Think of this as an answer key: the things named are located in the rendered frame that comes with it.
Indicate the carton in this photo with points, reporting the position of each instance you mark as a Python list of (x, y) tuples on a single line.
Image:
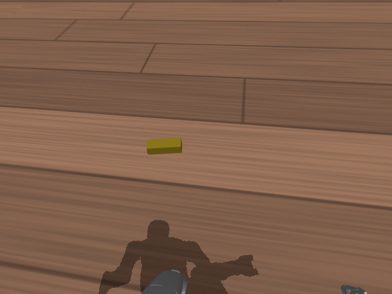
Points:
[(164, 146)]

